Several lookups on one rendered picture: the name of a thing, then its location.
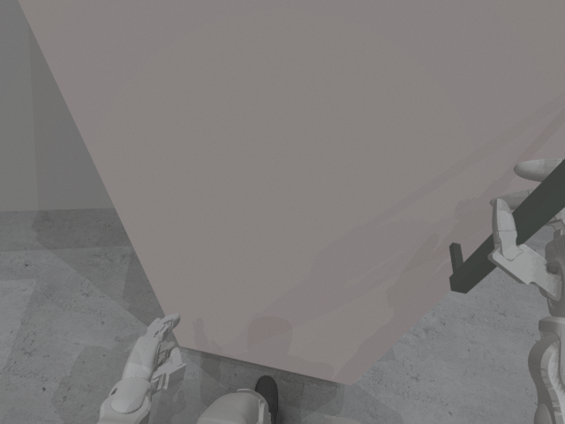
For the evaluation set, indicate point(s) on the left robot thigh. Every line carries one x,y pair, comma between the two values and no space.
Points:
235,408

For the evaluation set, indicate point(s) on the handle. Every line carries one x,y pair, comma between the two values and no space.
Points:
545,202

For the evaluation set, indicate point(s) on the left robot shin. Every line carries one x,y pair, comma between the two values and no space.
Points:
258,395

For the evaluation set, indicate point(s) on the robot left forearm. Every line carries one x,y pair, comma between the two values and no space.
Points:
129,402

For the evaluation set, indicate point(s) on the robot left hand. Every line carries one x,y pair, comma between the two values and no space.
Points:
148,355

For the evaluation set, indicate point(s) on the robot right forearm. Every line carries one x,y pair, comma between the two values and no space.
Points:
546,364

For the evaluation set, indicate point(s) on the robot right hand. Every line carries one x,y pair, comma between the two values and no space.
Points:
520,262

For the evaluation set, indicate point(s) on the fridge door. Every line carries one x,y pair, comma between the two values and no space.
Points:
291,173

